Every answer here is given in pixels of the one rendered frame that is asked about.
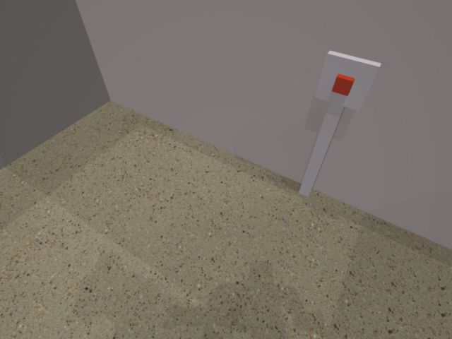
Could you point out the button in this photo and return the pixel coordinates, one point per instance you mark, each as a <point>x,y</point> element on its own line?
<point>343,84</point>

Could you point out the panel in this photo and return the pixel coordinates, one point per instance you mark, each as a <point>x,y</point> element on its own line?
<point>364,71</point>

